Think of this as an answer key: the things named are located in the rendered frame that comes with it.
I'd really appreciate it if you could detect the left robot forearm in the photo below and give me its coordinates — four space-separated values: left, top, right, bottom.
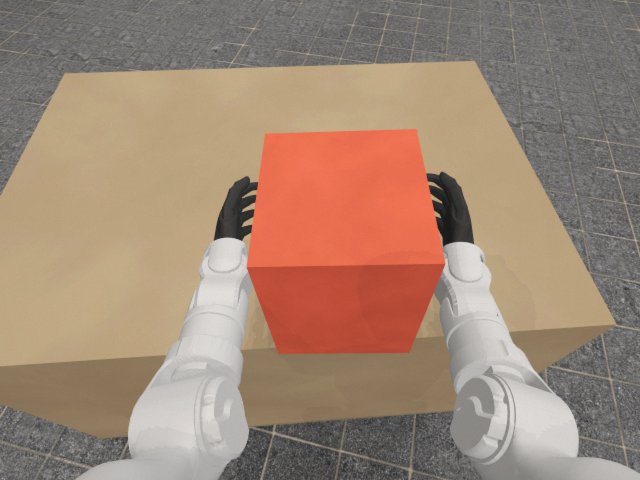
128 238 252 458

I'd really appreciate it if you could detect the carton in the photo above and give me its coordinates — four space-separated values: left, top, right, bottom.
247 129 446 354

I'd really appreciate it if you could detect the right robot hand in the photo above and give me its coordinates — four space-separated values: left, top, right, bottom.
426 172 474 247

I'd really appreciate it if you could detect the pedestal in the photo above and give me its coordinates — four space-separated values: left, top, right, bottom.
0 61 617 439

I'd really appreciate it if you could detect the left robot hand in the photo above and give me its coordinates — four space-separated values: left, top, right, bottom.
214 176 258 241

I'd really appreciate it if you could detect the left robot upper arm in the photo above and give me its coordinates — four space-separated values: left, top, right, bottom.
75 374 249 480

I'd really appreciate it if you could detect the right robot forearm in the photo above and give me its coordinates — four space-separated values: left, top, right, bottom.
434 242 579 454

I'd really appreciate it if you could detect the right robot upper arm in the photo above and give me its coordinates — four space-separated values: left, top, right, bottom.
450 374 640 480

